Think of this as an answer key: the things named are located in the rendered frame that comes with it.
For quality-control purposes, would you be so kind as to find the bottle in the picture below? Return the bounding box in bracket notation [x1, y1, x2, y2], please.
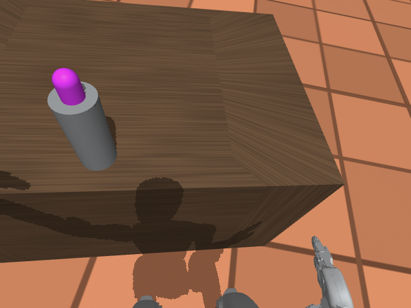
[48, 68, 117, 171]

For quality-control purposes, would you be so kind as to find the right robot hand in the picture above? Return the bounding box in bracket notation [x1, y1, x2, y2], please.
[305, 236, 354, 308]

